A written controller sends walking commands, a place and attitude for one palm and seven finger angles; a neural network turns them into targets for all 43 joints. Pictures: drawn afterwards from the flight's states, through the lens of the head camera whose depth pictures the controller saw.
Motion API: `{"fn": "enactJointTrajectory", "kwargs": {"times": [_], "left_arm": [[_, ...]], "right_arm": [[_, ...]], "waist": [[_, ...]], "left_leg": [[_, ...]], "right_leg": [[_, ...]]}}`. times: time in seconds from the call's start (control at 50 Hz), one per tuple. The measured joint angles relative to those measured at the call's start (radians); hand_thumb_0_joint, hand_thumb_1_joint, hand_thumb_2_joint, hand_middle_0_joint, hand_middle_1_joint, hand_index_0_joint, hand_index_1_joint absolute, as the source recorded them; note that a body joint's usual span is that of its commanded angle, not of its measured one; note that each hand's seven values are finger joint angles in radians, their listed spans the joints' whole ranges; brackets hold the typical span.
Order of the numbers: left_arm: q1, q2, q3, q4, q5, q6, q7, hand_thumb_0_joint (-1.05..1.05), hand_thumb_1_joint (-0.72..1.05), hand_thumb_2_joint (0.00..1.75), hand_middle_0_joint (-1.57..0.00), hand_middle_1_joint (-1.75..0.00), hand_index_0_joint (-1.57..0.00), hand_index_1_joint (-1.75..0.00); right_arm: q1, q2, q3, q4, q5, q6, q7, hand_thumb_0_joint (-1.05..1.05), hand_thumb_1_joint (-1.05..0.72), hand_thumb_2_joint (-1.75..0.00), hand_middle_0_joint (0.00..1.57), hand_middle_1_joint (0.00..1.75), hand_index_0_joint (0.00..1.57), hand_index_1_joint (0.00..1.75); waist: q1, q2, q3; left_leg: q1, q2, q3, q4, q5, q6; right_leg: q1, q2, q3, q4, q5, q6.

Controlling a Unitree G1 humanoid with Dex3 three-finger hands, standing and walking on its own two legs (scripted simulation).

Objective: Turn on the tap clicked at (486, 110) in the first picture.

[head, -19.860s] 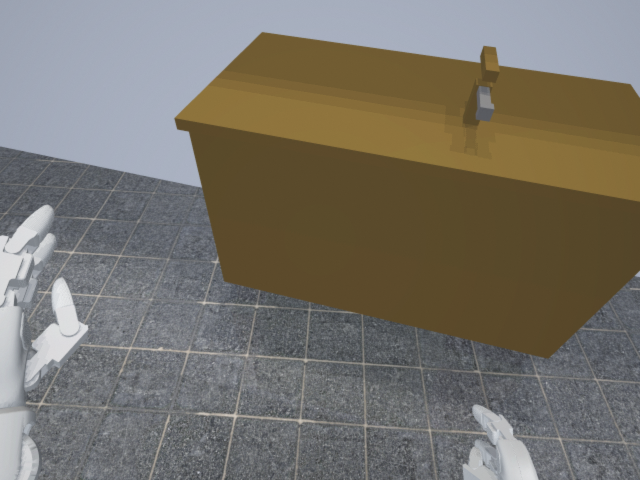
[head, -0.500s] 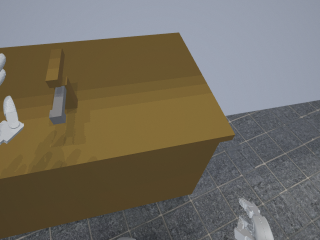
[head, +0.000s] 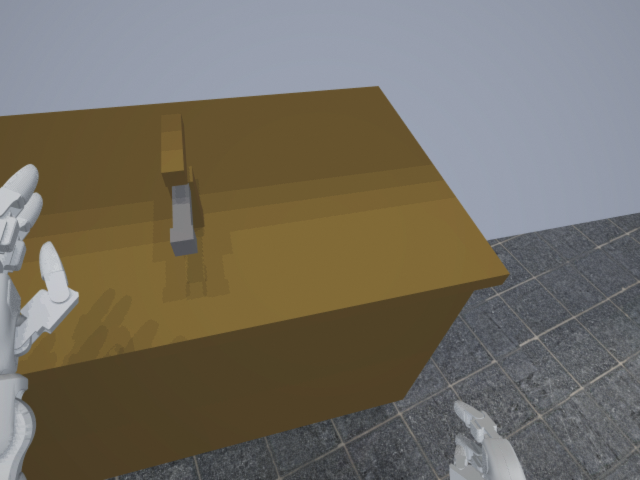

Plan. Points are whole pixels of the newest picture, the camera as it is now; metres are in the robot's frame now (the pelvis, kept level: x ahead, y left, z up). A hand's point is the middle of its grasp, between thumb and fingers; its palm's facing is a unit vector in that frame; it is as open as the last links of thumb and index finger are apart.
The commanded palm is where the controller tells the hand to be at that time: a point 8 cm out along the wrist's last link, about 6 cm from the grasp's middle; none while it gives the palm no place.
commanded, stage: come to a stop and stand still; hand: left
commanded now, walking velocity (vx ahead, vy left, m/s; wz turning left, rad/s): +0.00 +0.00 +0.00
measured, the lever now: (183, 240) +0.36 +0.23 +0.09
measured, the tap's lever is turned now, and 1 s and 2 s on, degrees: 0 0 0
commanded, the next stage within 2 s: look again from close up in 1.00 s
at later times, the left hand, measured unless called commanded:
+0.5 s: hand (98, 279) +0.25 +0.25 +0.16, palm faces +0.38 -0.83 -0.40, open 7.5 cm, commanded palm +0.18 +0.28 +0.18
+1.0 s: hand (129, 288) +0.24 +0.22 +0.16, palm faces +0.37 -0.84 -0.39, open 7.5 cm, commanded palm +0.18 +0.25 +0.18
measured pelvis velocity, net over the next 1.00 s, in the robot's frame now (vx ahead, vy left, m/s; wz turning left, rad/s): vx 0.03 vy -0.03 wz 0.01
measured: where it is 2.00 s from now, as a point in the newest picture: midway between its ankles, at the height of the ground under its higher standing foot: outside the picture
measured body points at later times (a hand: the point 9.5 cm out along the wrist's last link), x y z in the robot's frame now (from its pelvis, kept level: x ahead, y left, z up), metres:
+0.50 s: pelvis +0.03 +0.00 +0.00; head +0.06 +0.02 +0.45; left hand +0.22 +0.29 +0.18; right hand +0.22 -0.22 -0.07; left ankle +0.05 +0.05 -0.74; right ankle +0.02 -0.14 -0.74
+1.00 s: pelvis +0.03 -0.03 +0.01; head +0.04 -0.02 +0.45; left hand +0.22 +0.26 +0.18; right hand +0.21 -0.26 -0.07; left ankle +0.05 +0.05 -0.74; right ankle +0.02 -0.14 -0.74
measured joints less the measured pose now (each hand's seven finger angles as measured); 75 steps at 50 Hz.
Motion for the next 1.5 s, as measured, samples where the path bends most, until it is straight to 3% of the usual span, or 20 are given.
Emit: {"fn": "enactJointTrajectory", "kwargs": {"times": [0.12, 0.28, 0.5, 0.94, 1.5], "left_arm": [[0.022, 0.001, -0.034, -0.007, 0.009, 0.004, -0.008, 0.02, 0.89, 0.90, -0.20, -0.30, -0.20, -0.30], [0.047, 0.042, -0.006, -0.071, -0.008, 0.010, -0.007, 0.02, 0.89, 0.90, -0.21, -0.30, -0.21, -0.30], [0.088, 0.046, -0.009, -0.082, -0.025, 0.031, -0.006, 0.02, 0.89, 0.90, -0.21, -0.30, -0.21, -0.30], [0.102, 0.023, -0.039, -0.031, -0.042, 0.041, -0.002, 0.02, 0.89, 0.90, -0.21, -0.30, -0.21, -0.30], [0.106, 0.033, -0.035, -0.056, -0.045, 0.049, 0.003, 0.02, 0.89, 0.90, -0.21, -0.30, -0.21, -0.30]], "right_arm": [[-0.027, 0.018, 0.007, -0.014, -0.008, 0.003, 0.004, 0.02, -0.90, -0.90, 0.20, 0.30, 0.20, 0.30], [-0.050, 0.009, -0.005, -0.027, -0.013, 0.016, 0.004, 0.02, -0.90, -0.90, 0.20, 0.30, 0.20, 0.30], [-0.050, -0.015, -0.024, -0.027, -0.001, 0.049, -0.005, 0.02, -0.90, -0.90, 0.20, 0.30, 0.20, 0.30], [-0.036, -0.031, -0.027, -0.010, 0.006, 0.055, -0.033, 0.02, -0.90, -0.90, 0.20, 0.30, 0.20, 0.30], [-0.044, -0.019, -0.022, -0.010, 0.004, 0.052, -0.035, 0.02, -0.90, -0.90, 0.20, 0.30, 0.20, 0.30]], "waist": [[-0.011, -0.008, -0.001], [-0.022, -0.022, 0.018], [-0.030, -0.005, 0.014], [-0.035, 0.023, -0.027], [-0.030, 0.010, -0.008]], "left_leg": [[0.009, -0.008, 0.002, -0.015, -0.002, 0.009], [0.019, -0.014, -0.006, -0.018, -0.014, 0.010], [0.025, -0.002, -0.024, -0.010, -0.027, -0.008], [0.027, 0.034, -0.035, -0.027, -0.014, -0.038], [0.041, 0.020, -0.036, -0.046, -0.009, -0.033]], "right_leg": [[0.012, -0.007, 0.002, -0.022, 0.001, 0.001], [0.027, -0.012, -0.005, -0.028, -0.013, -0.002], [0.048, 0.000, -0.023, -0.045, -0.016, 0.010], [0.056, 0.037, -0.030, -0.078, 0.004, -0.026], [0.063, 0.024, -0.031, -0.079, -0.002, -0.019]]}}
